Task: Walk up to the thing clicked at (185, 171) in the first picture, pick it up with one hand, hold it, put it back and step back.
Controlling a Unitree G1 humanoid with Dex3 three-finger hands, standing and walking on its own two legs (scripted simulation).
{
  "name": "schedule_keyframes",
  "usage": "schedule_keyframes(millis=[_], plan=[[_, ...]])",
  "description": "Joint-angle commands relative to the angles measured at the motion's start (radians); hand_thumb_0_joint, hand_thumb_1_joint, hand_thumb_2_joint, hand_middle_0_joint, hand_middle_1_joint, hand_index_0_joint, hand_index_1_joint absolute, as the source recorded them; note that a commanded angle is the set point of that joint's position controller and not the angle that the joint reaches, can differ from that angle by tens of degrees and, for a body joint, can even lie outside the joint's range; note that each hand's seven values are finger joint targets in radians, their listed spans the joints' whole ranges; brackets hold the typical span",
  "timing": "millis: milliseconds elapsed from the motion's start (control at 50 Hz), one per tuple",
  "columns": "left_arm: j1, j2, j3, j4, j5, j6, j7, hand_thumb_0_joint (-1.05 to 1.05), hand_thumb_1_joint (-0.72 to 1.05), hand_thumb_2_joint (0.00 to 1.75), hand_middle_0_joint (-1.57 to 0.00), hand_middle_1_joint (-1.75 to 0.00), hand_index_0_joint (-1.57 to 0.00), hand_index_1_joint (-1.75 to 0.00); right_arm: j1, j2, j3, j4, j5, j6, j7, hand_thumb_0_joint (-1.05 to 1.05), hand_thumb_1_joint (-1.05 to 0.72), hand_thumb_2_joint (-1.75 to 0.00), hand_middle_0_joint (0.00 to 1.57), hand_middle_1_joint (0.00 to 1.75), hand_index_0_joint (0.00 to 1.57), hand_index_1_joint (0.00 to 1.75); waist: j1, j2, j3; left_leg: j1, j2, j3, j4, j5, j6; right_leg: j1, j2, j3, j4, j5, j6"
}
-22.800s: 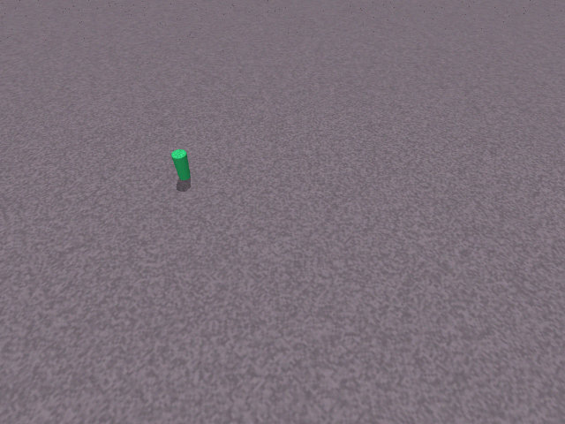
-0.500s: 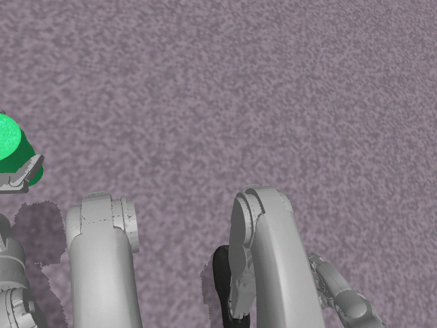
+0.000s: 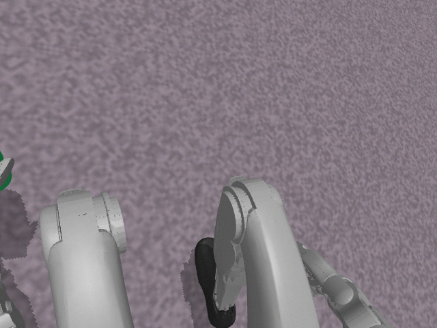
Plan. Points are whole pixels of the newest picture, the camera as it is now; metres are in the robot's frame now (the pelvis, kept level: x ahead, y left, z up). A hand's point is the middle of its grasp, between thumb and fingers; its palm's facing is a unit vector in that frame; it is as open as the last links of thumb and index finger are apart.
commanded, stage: lower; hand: left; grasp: from the side
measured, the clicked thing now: out of the picture +0.38 +0.33 -0.13
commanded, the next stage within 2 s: loosen in 1.36 s
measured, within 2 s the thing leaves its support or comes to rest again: neither
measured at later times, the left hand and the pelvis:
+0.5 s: hand out of the picture +0.39 +0.33 -0.15, palm faces +0.47 -0.88 +0.01, open 10.1 cm; pelvis -0.01 +0.01 -0.01, yaw -2 degrees
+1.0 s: hand out of the picture +0.39 +0.33 -0.17, palm faces +0.48 -0.88 +0.01, open 10.1 cm; pelvis -0.01 +0.02 -0.01, yaw -4 degrees
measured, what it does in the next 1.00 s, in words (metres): stands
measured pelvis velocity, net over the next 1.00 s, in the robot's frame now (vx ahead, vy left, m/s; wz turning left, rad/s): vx -0.01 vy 0.02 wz -0.07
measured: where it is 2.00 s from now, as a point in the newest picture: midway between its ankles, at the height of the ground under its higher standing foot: (162, 312)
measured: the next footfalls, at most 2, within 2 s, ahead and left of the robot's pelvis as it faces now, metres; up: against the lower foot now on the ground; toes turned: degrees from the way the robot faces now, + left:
none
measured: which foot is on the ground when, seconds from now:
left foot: down 0.00-1.00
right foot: down 0.00-1.00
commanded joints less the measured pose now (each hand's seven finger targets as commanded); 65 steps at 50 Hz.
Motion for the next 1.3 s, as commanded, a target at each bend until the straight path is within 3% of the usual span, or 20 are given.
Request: schedule_keyframes(millis=[0,80,120,240,380,500,700,740,840,860,960,980,1000,1040,1260,1280], plan=[[-0.168,0.254,0.035,-0.117,0.002,-0.098,0.004,0.00,0.10,1.13,-1.20,-1.30,-1.22,-1.29,0.040,-0.306,-0.070,-0.058,-0.022,-0.005,-0.021,0.00,-0.92,-0.91,0.20,0.30,0.20,0.30,-0.019,0.379,-0.595,0.407,0.027,0.112,-0.280,0.090,0.026,0.283,0.029,-0.101,-0.216,0.161,-0.071],[-0.178,0.264,0.040,-0.113,0.004,-0.115,0.011,0.00,0.10,1.13,-1.19,-1.29,-1.21,-1.28,0.019,-0.331,-0.053,-0.067,-0.035,-0.001,-0.018,0.00,-0.92,-0.91,0.20,0.30,0.20,0.30,-0.037,0.436,-0.563,0.457,0.035,0.084,-0.305,0.103,0.009,0.253,0.026,-0.129,-0.186,0.167,-0.074],[-0.170,0.286,0.052,-0.098,-0.004,-0.123,0.016,0.00,0.10,1.11,-1.18,-1.28,-1.21,-1.27,0.015,-0.327,-0.038,-0.071,-0.040,-0.002,-0.017,0.00,-0.92,-0.91,0.20,0.30,0.20,0.30,-0.038,0.410,-0.567,0.422,0.032,0.092,-0.275,0.094,0.018,0.290,0.031,-0.123,-0.202,0.174,-0.070],[-0.189,0.298,0.030,-0.068,0.008,-0.143,0.034,0.00,0.09,1.14,-1.19,-1.29,-1.21,-1.28,0.006,-0.340,-0.011,-0.074,-0.060,-0.003,-0.017,0.00,-0.92,-0.91,0.20,0.30,0.20,0.30,-0.071,0.402,-0.535,0.425,0.038,0.072,-0.263,0.109,0.017,0.306,0.037,-0.139,-0.202,0.195,-0.066],[-0.207,0.321,0.027,-0.021,0.011,-0.171,0.060,0.00,0.14,1.15,-1.20,-1.30,-1.22,-1.29,-0.022,-0.361,0.018,-0.093,-0.073,-0.001,-0.013,0.00,-0.91,-0.90,0.20,0.30,0.20,0.30,-0.090,0.405,-0.477,0.414,0.041,0.050,-0.270,0.075,0.014,0.294,0.040,-0.162,-0.193,0.169,-0.064],[-0.183,0.343,0.032,0.007,0.015,-0.189,0.075,0.00,0.08,1.13,-1.18,-1.28,-1.20,-1.27,-0.037,-0.367,0.038,-0.100,-0.086,-0.001,-0.012,0.00,-0.91,-0.90,0.20,0.30,0.20,0.30,-0.089,0.416,-0.476,0.432,0.046,0.044,-0.264,0.079,0.012,0.310,0.048,-0.171,-0.192,0.178,-0.063],[-0.205,0.372,0.018,0.045,0.033,-0.216,0.118,0.00,0.14,1.16,-1.17,-1.28,-1.19,-1.27,-0.058,-0.384,0.066,-0.114,-0.098,0.000,-0.008,0.00,-0.90,-0.90,0.20,0.30,0.20,0.30,-0.120,0.420,-0.402,0.410,0.050,0.017,-0.268,0.041,0.014,0.300,0.053,-0.195,-0.189,0.161,-0.058],[-0.200,0.392,0.023,0.051,0.040,-0.218,0.126,0.00,0.14,1.16,-1.19,-1.29,-1.21,-1.28,-0.057,-0.381,0.073,-0.117,-0.102,-0.002,-0.007,0.00,-0.90,-0.90,0.20,0.30,0.20,0.30,-0.114,0.412,-0.420,0.414,0.051,0.019,-0.261,0.053,0.015,0.314,0.056,-0.193,-0.194,0.172,-0.058],[-0.185,0.367,0.016,0.078,0.039,-0.228,0.135,0.00,0.18,1.19,-1.20,-1.31,-1.22,-1.30,-0.061,-0.389,0.078,-0.121,-0.106,-0.002,-0.004,0.00,-0.90,-0.90,0.20,0.30,0.20,0.30,-0.126,0.407,-0.391,0.423,0.055,-0.001,-0.274,0.042,0.013,0.307,0.058,-0.208,-0.189,0.167,-0.055],[-0.183,0.394,0.025,0.072,0.042,-0.230,0.138,0.00,0.17,1.19,-1.20,-1.31,-1.23,-1.30,-0.067,-0.391,0.081,-0.127,-0.105,-0.002,-0.004,0.00,-0.90,-0.90,0.20,0.30,0.20,0.30,-0.118,0.411,-0.394,0.426,0.057,-0.004,-0.277,0.041,0.012,0.298,0.058,-0.210,-0.186,0.163,-0.056],[-0.196,0.404,0.024,0.067,0.040,-0.241,0.148,0.00,0.18,1.18,-1.19,-1.28,-1.20,-1.28,-0.069,-0.392,0.090,-0.126,-0.109,-0.002,-0.004,0.00,-0.89,-0.90,0.20,0.30,0.20,0.30,-0.124,0.433,-0.382,0.427,0.057,-0.005,-0.270,0.054,0.012,0.306,0.063,-0.211,-0.185,0.179,-0.057],[-0.189,0.383,0.017,0.072,0.041,-0.241,0.151,0.00,0.20,1.19,-1.20,-1.30,-1.22,-1.29,-0.072,-0.392,0.089,-0.126,-0.109,-0.003,-0.004,0.00,-0.90,-0.90,0.20,0.30,0.20,0.30,-0.131,0.427,-0.371,0.434,0.060,-0.012,-0.276,0.056,0.010,0.297,0.061,-0.214,-0.183,0.183,-0.056],[-0.189,0.404,0.025,0.069,0.046,-0.241,0.154,0.00,0.18,1.20,-1.20,-1.30,-1.22,-1.30,-0.073,-0.395,0.089,-0.127,-0.110,-0.003,-0.005,0.00,-0.89,-0.90,0.20,0.30,0.20,0.30,-0.125,0.433,-0.370,0.439,0.062,-0.015,-0.280,0.054,0.009,0.290,0.061,-0.214,-0.180,0.180,-0.057],[-0.203,0.404,0.016,0.067,0.049,-0.244,0.156,0.00,0.18,1.21,-1.21,-1.30,-1.22,-1.30,-0.071,-0.397,0.091,-0.128,-0.113,0.001,-0.003,0.00,-0.89,-0.90,0.20,0.30,0.20,0.30,-0.136,0.437,-0.371,0.440,0.062,-0.016,-0.277,0.053,0.009,0.298,0.063,-0.217,-0.182,0.179,-0.056],[-0.169,0.399,0.016,0.101,0.049,-0.258,0.161,0.00,0.22,1.22,-1.21,-1.30,-1.22,-1.30,-0.084,-0.396,0.105,-0.128,-0.123,0.001,-0.004,0.00,-0.89,-0.90,0.20,0.30,0.20,0.30,-0.135,0.418,-0.354,0.435,0.065,-0.022,-0.262,0.071,0.011,0.311,0.069,-0.223,-0.184,0.196,-0.052],[-0.168,0.421,0.038,0.092,0.044,-0.259,0.166,0.00,0.21,1.22,-1.21,-1.30,-1.22,-1.30,-0.081,-0.396,0.110,-0.132,-0.125,0.001,-0.004,0.00,-0.89,-0.90,0.20,0.30,0.20,0.30,-0.127,0.420,-0.380,0.443,0.064,-0.016,-0.255,0.091,0.011,0.338,0.071,-0.220,-0.188,0.212,-0.052]])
